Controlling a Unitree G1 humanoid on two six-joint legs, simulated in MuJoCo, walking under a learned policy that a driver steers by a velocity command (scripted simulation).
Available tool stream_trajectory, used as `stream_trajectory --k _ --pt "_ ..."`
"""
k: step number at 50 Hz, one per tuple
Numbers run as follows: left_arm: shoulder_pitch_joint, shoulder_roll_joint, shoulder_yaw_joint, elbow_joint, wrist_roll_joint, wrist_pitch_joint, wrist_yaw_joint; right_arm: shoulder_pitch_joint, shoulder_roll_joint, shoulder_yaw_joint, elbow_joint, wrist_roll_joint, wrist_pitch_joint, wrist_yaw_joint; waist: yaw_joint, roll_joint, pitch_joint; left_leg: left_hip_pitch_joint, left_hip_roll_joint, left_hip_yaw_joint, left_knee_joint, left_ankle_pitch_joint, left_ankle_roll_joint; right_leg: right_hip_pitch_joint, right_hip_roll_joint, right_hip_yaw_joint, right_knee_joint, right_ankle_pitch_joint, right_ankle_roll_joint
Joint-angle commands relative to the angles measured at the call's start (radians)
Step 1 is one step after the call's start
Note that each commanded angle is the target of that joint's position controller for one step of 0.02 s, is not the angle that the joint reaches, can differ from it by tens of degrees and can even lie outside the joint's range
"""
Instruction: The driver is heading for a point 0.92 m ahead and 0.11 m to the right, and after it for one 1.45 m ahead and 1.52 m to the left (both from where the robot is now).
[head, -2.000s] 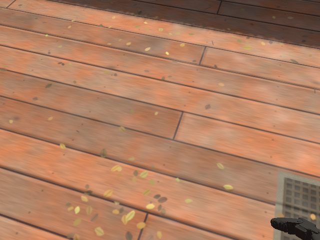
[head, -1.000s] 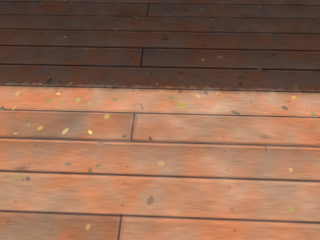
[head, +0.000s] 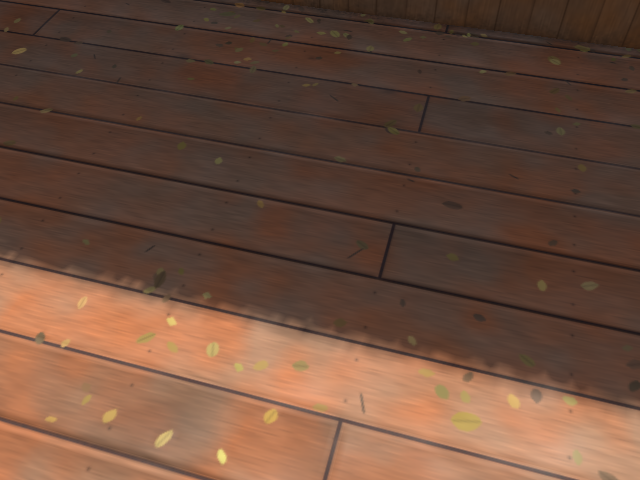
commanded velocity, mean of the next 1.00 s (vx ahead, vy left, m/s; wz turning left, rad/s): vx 0.50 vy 0.00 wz -0.27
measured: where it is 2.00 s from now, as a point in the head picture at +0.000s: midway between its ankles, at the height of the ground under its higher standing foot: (411, 303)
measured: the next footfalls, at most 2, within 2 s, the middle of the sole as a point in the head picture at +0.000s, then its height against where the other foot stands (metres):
left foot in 0.16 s outside the picture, level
right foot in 0.72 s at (423, 455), level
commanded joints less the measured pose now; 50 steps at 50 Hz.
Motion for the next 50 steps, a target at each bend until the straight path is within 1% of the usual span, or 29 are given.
stream_trajectory --k 1,5,7,8,9,10,11,12,13,14,16,19,22,25,30,33,34,35,36,37,38,39,40,41,42,43,45,47,50 --pt "0.027 0.178 0.039 -0.028 -0.009 -0.003 0.009 -0.121 -0.039 -0.002 -0.089 0.008 -0.020 0.013 0.014 -0.099 0.038 0.058 -0.037 0.036 -0.107 0.088 0.004 -0.036 -0.258 0.112 -0.071 0.260 -0.139" --pt "0.044 0.193 0.048 0.000 -0.013 0.021 0.017 -0.153 -0.067 -0.008 -0.116 0.010 -0.029 0.033 -0.008 -0.113 0.041 0.053 -0.053 0.026 -0.178 -0.032 0.050 0.106 -0.323 0.136 0.013 0.358 -0.114" --pt "0.011 0.208 0.052 -0.003 -0.013 0.031 0.021 -0.038 -0.106 -0.028 -0.087 0.006 -0.032 0.032 -0.084 -0.129 -0.030 0.236 -0.100 0.069 -0.208 -0.080 0.086 0.115 -0.304 0.110 0.151 0.609 -0.087" --pt "0.005 0.189 0.043 -0.009 -0.007 0.036 0.023 0.112 -0.152 -0.052 -0.040 0.002 -0.031 0.025 -0.152 -0.109 -0.129 0.458 -0.107 0.077 -0.211 -0.053 0.118 0.054 -0.252 0.072 0.328 0.664 -0.060" --pt "0.016 0.143 0.022 -0.035 0.017 0.034 0.025 0.292 -0.224 -0.072 -0.007 -0.009 -0.027 0.014 -0.209 0.003 -0.283 0.767 0.074 -0.125 -0.168 -0.010 0.183 -0.151 -0.188 0.028 0.637 0.389 -0.025" --pt "0.155 0.015 -0.014 -0.034 0.009 0.013 0.013 0.321 -0.275 -0.082 0.014 -0.006 -0.021 0.019 -0.136 0.270 -0.394 1.076 0.281 -0.582 -0.276 -0.231 0.335 -0.551 -0.007 0.045 0.961 -0.316 0.030" --pt "0.089 0.129 0.011 -0.018 -0.015 -0.005 0.008 0.318 -0.171 -0.056 0.002 0.002 -0.020 0.018 -0.186 0.151 -0.353 1.039 0.268 -0.626 -0.347 -0.375 0.300 -0.658 -0.051 0.172 1.066 -0.386 0.017" --pt "-0.008 0.176 0.027 -0.052 -0.040 -0.015 0.004 0.246 -0.141 -0.044 -0.006 -0.001 -0.022 0.013 -0.180 0.100 -0.204 0.905 0.243 -0.477 -0.374 -0.353 0.257 -0.712 -0.095 0.161 1.076 -0.297 0.006" --pt "-0.056 0.166 0.027 -0.061 -0.038 -0.016 0.009 0.176 -0.127 -0.039 -0.013 -0.007 -0.025 0.011 -0.148 0.029 -0.127 0.766 0.208 -0.368 -0.406 -0.268 0.235 -0.680 -0.144 0.136 1.035 -0.205 0.009" --pt "-0.074 0.157 0.032 -0.061 -0.024 -0.010 0.013 0.127 -0.098 -0.032 -0.013 -0.013 -0.029 0.012 -0.121 0.018 -0.068 0.660 0.176 -0.285 -0.444 -0.201 0.225 -0.650 -0.172 0.134 0.983 -0.147 0.017" --pt "-0.023 0.121 0.034 -0.043 -0.023 0.018 0.015 0.088 -0.069 -0.027 -0.004 -0.021 -0.044 0.015 -0.073 0.052 -0.048 0.549 0.140 -0.173 -0.508 -0.134 0.212 -0.552 -0.203 0.143 0.940 -0.085 0.028" --pt "-0.049 0.088 0.033 -0.058 -0.020 0.045 0.019 0.090 -0.092 -0.036 0.024 -0.023 -0.057 0.009 -0.058 0.028 -0.002 0.504 0.141 -0.057 -0.560 -0.038 0.219 -0.598 -0.209 0.154 0.881 -0.004 0.049" --pt "-0.107 0.082 0.035 -0.081 -0.013 0.044 0.013 0.106 -0.109 -0.042 0.047 -0.026 -0.054 -0.004 -0.069 0.012 0.017 0.539 0.124 0.048 -0.572 0.028 0.203 -0.653 -0.199 0.157 0.742 0.154 0.061" --pt "-0.199 0.062 0.026 -0.111 -0.008 0.036 -0.005 0.115 -0.125 -0.044 0.060 -0.020 -0.046 -0.015 -0.100 0.003 0.040 0.551 0.101 0.147 -0.582 0.050 0.176 -0.617 -0.187 0.089 0.569 0.284 0.056" --pt "-0.342 0.049 0.016 -0.194 -0.009 0.037 -0.035 0.201 -0.155 -0.056 0.104 0.000 -0.012 -0.023 -0.150 -0.011 0.083 0.734 0.160 0.202 -0.521 0.142 0.165 -0.678 -0.169 0.020 0.431 0.221 0.021" --pt "-0.316 0.081 0.032 -0.223 -0.010 0.041 -0.050 0.176 -0.187 -0.067 0.100 0.010 0.013 -0.031 -0.103 0.029 0.038 0.803 0.177 0.241 -0.378 0.509 0.134 -0.582 -0.106 -0.051 0.413 0.074 -0.027" --pt "-0.257 0.104 0.045 -0.217 -0.011 0.045 -0.051 0.163 -0.201 -0.071 0.094 0.012 0.021 -0.037 -0.064 0.050 -0.006 0.804 0.173 0.252 -0.277 0.668 0.122 -0.493 -0.068 -0.080 0.420 0.023 -0.049" --pt "-0.135 0.142 0.069 -0.191 -0.014 0.046 -0.048 0.146 -0.207 -0.072 0.088 0.014 0.030 -0.041 0.008 0.047 -0.070 0.766 0.151 0.271 -0.107 0.734 0.101 -0.331 -0.026 -0.095 0.387 0.027 -0.079" --pt "0.033 0.209 0.104 -0.149 -0.015 0.050 -0.032 0.139 -0.197 -0.065 0.078 0.012 0.029 -0.045 0.091 0.004 -0.157 0.610 0.107 0.283 0.139 0.591 0.061 -0.052 -0.019 -0.036 0.323 0.079 -0.122" --pt "0.099 0.326 0.132 -0.133 -0.020 0.056 -0.010 0.218 -0.075 -0.028 0.035 -0.029 0.009 -0.032 0.034 -0.243 -0.248 0.190 -0.026 0.267 0.508 -0.153 -0.002 0.316 -0.272 0.405 0.311 0.061 -0.263" --pt "0.090 0.308 0.115 -0.165 -0.014 0.041 -0.015 0.214 -0.052 -0.007 0.017 -0.011 -0.036 -0.014 0.017 -0.247 -0.398 -0.039 -0.170 0.034 0.711 -0.632 -0.012 0.476 -0.426 0.869 0.123 -0.082 -0.400" --pt "0.080 0.220 0.089 -0.156 -0.002 0.031 -0.018 0.102 -0.131 -0.029 0.007 0.036 -0.065 0.001 0.062 -0.142 -0.306 -0.135 -0.101 -0.044 0.728 -0.555 0.015 0.422 -0.399 0.738 0.080 -0.059 -0.327" --pt "0.026 0.185 0.079 -0.157 -0.004 0.023 -0.018 0.066 -0.130 -0.027 -0.004 0.046 -0.077 0.004 0.034 -0.109 -0.192 -0.138 -0.052 -0.028 0.657 -0.463 0.036 0.280 -0.364 0.583 0.083 0.011 -0.281" --pt "-0.051 0.148 0.067 -0.168 -0.005 0.020 -0.017 0.060 -0.125 -0.030 0.012 0.025 -0.078 -0.004 -0.011 -0.049 -0.116 -0.082 -0.006 -0.018 0.570 -0.396 0.034 0.124 -0.321 0.462 0.077 0.114 -0.244" --pt "-0.104 0.112 0.054 -0.182 0.005 0.018 -0.014 0.070 -0.134 -0.038 0.023 0.009 -0.067 -0.008 -0.045 -0.065 -0.079 -0.007 0.022 -0.017 0.507 -0.352 0.028 0.009 -0.287 0.381 0.055 0.210 -0.226" --pt "-0.124 0.102 0.048 -0.190 0.014 0.016 -0.012 0.094 -0.129 -0.040 0.032 0.004 -0.052 -0.006 -0.070 -0.084 -0.071 0.054 0.033 -0.018 0.482 -0.325 0.021 -0.060 -0.267 0.344 0.028 0.251 -0.220" --pt "-0.119 0.123 0.051 -0.179 0.011 0.007 -0.007 0.125 -0.099 -0.036 0.046 -0.001 -0.028 -0.006 -0.089 -0.088 -0.062 0.079 0.037 0.001 0.419 -0.281 -0.003 -0.117 -0.256 0.271 -0.010 0.339 -0.223" --pt "-0.096 0.144 0.056 -0.162 0.013 -0.001 0.002 0.082 -0.085 -0.031 0.036 -0.001 -0.013 -0.009 -0.077 -0.090 -0.030 0.027 0.044 0.009 0.333 -0.185 -0.023 -0.125 -0.251 0.202 -0.040 0.387 -0.212" --pt "-0.072 0.141 0.050 -0.139 0.016 -0.003 0.012 0.009 -0.070 -0.023 0.021 0.005 -0.014 -0.003 -0.045 -0.098 -0.004 0.006 0.033 0.016 0.146 0.012 -0.018 -0.104 -0.219 0.105 -0.064 0.348 -0.162"
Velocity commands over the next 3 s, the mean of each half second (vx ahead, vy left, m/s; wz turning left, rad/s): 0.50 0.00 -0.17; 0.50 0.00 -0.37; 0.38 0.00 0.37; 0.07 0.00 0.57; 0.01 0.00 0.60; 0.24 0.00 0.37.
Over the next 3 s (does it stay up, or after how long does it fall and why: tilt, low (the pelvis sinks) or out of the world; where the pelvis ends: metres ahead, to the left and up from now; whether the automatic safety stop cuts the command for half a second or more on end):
stays up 0.96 -0.02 -0.01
